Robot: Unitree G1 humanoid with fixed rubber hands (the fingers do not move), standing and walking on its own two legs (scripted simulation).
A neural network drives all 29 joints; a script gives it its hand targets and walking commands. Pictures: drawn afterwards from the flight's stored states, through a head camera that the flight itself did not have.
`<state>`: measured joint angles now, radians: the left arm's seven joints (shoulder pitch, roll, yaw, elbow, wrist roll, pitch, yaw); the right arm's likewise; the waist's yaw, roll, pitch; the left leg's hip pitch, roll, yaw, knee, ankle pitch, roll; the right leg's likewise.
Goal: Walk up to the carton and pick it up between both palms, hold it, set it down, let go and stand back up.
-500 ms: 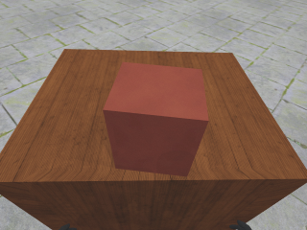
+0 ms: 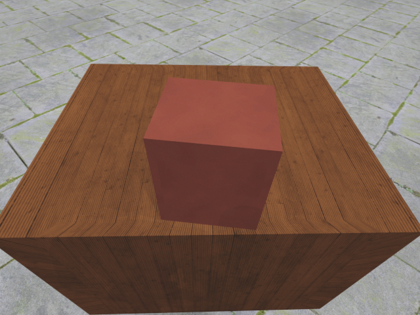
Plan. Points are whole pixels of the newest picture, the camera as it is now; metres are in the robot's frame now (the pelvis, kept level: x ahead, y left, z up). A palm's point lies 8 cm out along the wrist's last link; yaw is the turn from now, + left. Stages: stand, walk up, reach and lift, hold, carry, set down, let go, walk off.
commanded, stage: stand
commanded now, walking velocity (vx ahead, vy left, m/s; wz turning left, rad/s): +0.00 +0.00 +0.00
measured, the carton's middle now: (214, 156) +0.43 -0.01 +0.07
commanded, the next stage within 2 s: none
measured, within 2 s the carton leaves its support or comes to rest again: neither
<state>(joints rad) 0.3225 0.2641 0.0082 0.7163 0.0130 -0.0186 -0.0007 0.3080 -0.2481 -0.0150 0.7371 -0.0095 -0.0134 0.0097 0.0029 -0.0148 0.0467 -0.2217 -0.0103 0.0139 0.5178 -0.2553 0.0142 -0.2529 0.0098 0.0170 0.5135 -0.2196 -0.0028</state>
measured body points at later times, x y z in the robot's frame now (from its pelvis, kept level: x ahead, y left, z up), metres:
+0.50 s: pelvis +0.01 +0.00 +0.00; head +0.01 +0.00 +0.45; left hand +0.09 +0.26 -0.12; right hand +0.09 -0.25 -0.12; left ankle +0.02 +0.11 -0.74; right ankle +0.04 -0.12 -0.74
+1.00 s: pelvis +0.01 +0.00 +0.00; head +0.01 +0.01 +0.45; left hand +0.09 +0.26 -0.13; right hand +0.09 -0.26 -0.12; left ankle +0.02 +0.11 -0.74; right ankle +0.04 -0.12 -0.74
